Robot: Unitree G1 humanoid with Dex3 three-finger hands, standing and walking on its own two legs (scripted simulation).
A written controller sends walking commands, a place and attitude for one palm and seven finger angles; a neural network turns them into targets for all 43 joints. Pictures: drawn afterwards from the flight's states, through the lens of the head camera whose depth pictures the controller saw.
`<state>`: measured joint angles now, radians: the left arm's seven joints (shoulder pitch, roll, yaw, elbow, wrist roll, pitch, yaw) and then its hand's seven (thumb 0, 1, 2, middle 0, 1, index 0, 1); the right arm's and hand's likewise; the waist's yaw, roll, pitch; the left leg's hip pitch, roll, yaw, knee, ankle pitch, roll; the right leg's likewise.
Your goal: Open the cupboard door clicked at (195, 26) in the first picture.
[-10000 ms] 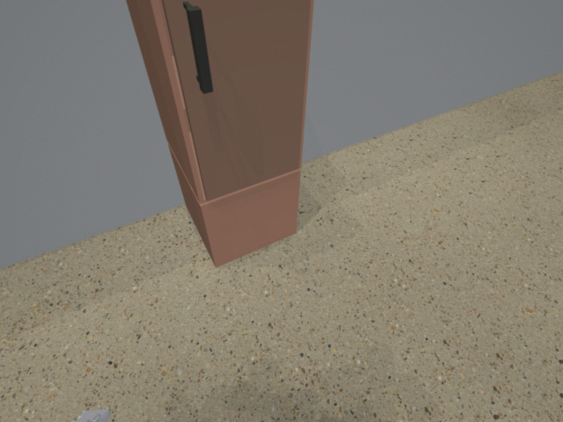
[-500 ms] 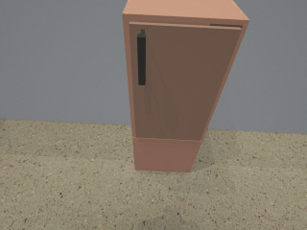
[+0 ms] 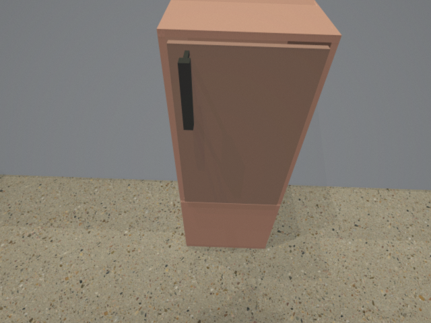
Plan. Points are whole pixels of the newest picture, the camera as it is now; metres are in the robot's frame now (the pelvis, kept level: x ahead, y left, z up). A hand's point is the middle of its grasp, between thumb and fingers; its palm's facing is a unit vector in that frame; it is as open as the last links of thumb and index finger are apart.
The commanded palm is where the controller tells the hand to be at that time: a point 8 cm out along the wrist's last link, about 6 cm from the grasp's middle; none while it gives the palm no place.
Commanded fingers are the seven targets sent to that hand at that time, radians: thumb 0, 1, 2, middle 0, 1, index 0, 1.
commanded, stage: come to a stop and stand still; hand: left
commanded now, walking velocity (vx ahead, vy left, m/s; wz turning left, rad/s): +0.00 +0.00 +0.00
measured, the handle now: (187, 92) +0.57 +0.10 +0.14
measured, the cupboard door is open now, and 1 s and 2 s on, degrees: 0 0 0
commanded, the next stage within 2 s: look again from close up in 0.32 s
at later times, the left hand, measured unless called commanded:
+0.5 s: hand out of the picture +0.02 +0.15 -0.18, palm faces +0.03 -0.98 -0.18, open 7.3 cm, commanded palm none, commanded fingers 0.00 0.90 0.90 -0.20 -0.30 -0.20 -0.30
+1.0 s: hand out of the picture +0.01 +0.14 -0.18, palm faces +0.03 -0.99 -0.17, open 7.3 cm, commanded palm none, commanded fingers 0.00 0.90 0.90 -0.20 -0.30 -0.20 -0.30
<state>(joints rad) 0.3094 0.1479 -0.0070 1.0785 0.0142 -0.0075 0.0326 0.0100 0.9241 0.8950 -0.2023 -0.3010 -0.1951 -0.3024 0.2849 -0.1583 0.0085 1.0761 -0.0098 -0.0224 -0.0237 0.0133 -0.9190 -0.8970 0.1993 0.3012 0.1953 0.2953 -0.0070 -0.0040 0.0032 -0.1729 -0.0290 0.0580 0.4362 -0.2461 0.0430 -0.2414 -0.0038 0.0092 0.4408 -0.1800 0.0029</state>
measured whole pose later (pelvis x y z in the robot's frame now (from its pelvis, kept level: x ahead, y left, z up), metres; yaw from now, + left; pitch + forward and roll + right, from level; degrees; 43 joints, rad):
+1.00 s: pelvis +0.03 -0.02 +0.00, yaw +0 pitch -1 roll +0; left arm 0.32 0.13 -0.01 1.11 0.01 -0.01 0.04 0.01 0.92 0.90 -0.20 -0.30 -0.19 -0.30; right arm 0.30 -0.12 0.02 1.13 -0.01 -0.03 -0.04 0.01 -0.91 -0.90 0.20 0.30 0.19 0.30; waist 0.00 -0.01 0.02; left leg -0.13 0.00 0.04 0.41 -0.27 0.01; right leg -0.20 0.03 0.00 0.42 -0.21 -0.03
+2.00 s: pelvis +0.05 -0.06 +0.00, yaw +1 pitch +0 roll -1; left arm 0.30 0.18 -0.01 1.03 0.02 -0.03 0.03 0.01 0.91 0.89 -0.21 -0.30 -0.20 -0.30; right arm 0.25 -0.20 -0.02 1.00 -0.02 -0.01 -0.03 0.00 -0.93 -0.90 0.20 0.30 0.20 0.30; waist -0.01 0.02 0.02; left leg -0.22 -0.02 0.00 0.48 -0.25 0.03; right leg -0.16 0.10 -0.05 0.40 -0.24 -0.09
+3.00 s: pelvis +0.04 +0.01 +0.00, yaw +0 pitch -2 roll -1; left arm 0.23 0.32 -0.02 1.11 0.02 0.01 0.02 0.01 0.91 0.89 -0.20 -0.30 -0.20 -0.30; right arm 0.14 -0.29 0.01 1.10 0.00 -0.02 -0.01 0.01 -0.90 -0.90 0.20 0.30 0.20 0.30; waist 0.02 -0.04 0.05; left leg -0.12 -0.13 0.03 0.30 -0.15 0.13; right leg -0.12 -0.01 -0.01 0.36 -0.21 0.02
